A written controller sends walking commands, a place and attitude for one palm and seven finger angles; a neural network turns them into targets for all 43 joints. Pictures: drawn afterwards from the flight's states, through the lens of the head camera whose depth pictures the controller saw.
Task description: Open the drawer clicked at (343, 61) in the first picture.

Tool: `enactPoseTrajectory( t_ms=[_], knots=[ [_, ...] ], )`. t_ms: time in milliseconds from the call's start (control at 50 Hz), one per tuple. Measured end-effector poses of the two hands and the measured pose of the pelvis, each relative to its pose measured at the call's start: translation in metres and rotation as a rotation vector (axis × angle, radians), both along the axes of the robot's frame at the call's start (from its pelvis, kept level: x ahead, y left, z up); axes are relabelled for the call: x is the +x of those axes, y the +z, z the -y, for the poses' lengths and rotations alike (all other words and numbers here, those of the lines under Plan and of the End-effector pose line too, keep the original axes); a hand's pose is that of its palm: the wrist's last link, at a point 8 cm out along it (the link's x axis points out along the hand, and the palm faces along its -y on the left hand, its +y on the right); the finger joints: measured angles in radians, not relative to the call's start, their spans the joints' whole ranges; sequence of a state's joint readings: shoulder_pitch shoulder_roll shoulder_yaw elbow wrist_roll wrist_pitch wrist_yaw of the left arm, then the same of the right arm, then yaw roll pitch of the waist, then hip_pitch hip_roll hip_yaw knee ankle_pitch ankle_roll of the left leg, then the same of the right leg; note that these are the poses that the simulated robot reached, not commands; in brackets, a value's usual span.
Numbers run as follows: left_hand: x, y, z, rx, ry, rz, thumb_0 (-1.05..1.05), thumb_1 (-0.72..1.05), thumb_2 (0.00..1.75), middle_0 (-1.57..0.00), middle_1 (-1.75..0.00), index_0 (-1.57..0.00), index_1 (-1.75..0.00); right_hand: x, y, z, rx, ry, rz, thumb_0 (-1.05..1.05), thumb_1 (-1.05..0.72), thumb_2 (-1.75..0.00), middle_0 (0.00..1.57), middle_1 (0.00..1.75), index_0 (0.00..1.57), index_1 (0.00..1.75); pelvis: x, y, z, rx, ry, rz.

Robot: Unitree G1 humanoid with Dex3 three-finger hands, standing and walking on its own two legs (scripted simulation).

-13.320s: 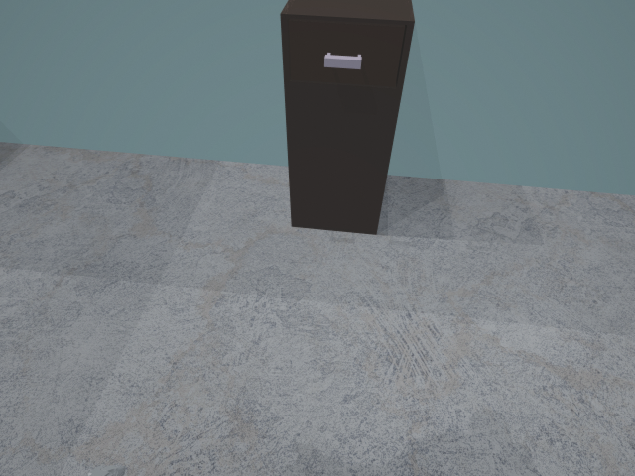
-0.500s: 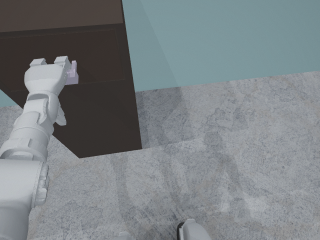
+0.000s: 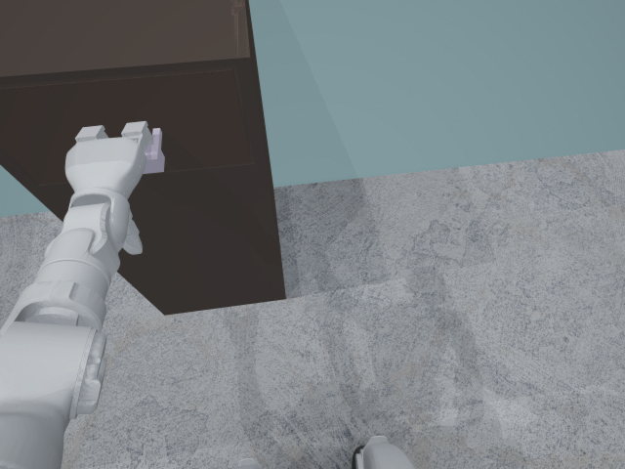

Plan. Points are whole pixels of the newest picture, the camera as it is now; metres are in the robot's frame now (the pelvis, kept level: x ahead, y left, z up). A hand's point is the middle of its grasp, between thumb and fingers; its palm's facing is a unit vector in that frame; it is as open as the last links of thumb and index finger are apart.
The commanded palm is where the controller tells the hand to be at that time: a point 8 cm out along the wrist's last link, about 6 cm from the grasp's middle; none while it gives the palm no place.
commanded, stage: close the thumb around the handle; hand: left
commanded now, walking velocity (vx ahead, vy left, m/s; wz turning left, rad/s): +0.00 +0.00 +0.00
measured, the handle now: (122, 150) +0.54 +0.24 +0.04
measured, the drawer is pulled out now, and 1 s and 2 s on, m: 0.00 0.00 0.13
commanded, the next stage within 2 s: pull the drawer open in 0.72 s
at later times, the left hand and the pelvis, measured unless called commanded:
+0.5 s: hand (125, 190) +0.48 +0.24 +0.03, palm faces -0.05 -0.01 -1.00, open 8.0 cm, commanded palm +0.46 +0.24 +0.08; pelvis +0.00 +0.00 +0.00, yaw +0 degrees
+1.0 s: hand (125, 191) +0.48 +0.24 +0.03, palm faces -0.05 -0.01 -1.00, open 6.3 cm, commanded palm +0.44 +0.24 +0.08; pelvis +0.00 +0.00 +0.00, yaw -1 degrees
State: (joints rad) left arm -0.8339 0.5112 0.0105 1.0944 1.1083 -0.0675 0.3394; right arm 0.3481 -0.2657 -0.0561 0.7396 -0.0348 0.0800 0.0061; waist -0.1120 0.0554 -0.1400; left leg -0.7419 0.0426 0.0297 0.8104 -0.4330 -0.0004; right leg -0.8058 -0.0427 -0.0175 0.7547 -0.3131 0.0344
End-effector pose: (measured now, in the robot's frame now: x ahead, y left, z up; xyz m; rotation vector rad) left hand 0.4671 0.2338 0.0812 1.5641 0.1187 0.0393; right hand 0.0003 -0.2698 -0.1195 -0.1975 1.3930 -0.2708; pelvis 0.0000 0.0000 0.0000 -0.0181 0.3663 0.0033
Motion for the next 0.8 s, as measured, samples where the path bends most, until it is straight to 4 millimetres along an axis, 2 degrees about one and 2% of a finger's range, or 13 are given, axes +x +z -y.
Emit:
enactPoseTrajectory(
  t_ms=[120,220,400,600,800],
  knots=[
    [-0.002,0.001,0.0,-0.003,0.004,-0.004,0.0,-0.46,0.31,-0.3,-1.21,-0.31,-1.2,0.005,0.001,0.005,-0.005,0.005,0.007,0.01,-0.91,-0.9,0.2,0.3,0.2,0.3,0.001,0.001,0.003,0.003,0.0,0.006],
    [-0.003,0.002,0.0,-0.002,0.0,-0.006,0.0,-0.32,0.37,-0.31,-1.22,-0.33,-1.21,0.006,0.002,0.009,-0.014,0.008,0.012,0.01,-0.91,-0.9,0.2,0.3,0.2,0.3,0.0,0.002,0.004,0.004,0.0,0.008],
    [-0.003,0.002,0.0,-0.002,0.001,0.001,0.0,0.1,0.55,-0.33,-1.24,-0.35,-1.25,0.002,0.003,0.013,-0.026,0.003,0.01,0.01,-0.91,-0.9,0.2,0.3,0.2,0.3,-0.002,0.001,0.005,0.005,-0.001,0.006],
    [0.0,0.002,0.0,0.0,0.001,0.0,0.0,0.62,0.78,-0.35,-1.29,-0.37,-1.3,-0.007,0.003,0.008,-0.022,-0.011,-0.003,0.01,-0.91,-0.9,0.2,0.3,0.2,0.3,-0.003,0.001,0.002,0.004,-0.006,0.004],
    [-0.001,0.001,0.0,0.003,-0.001,0.002,0.0,0.63,0.78,-0.33,-1.31,-0.34,-1.32,-0.011,0.002,0.002,-0.013,-0.008,-0.014,0.01,-0.91,-0.9,0.2,0.3,0.2,0.3,-0.004,0.0,0.0,0.003,-0.001,0.003]
  ],
)
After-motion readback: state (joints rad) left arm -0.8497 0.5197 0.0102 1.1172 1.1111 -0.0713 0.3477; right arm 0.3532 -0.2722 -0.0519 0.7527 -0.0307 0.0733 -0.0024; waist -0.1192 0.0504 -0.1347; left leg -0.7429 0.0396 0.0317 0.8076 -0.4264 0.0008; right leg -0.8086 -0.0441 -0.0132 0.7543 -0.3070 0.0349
